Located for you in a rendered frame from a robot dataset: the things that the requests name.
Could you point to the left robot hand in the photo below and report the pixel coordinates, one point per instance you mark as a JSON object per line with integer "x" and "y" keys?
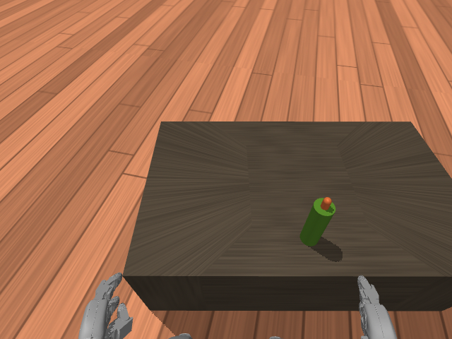
{"x": 98, "y": 313}

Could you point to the right robot hand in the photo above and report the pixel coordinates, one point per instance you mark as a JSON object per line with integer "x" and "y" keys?
{"x": 375, "y": 320}

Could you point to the bottle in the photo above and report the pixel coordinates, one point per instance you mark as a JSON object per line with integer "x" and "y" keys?
{"x": 319, "y": 217}

